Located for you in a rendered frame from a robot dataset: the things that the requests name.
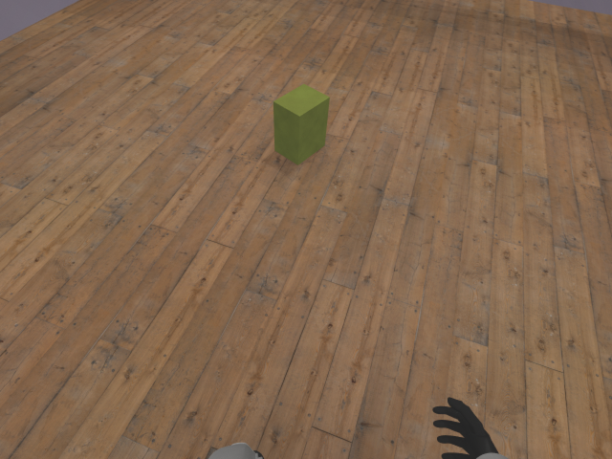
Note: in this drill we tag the carton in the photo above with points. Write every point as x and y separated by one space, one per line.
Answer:
300 122

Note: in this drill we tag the robot right hand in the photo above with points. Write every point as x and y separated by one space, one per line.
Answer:
477 440

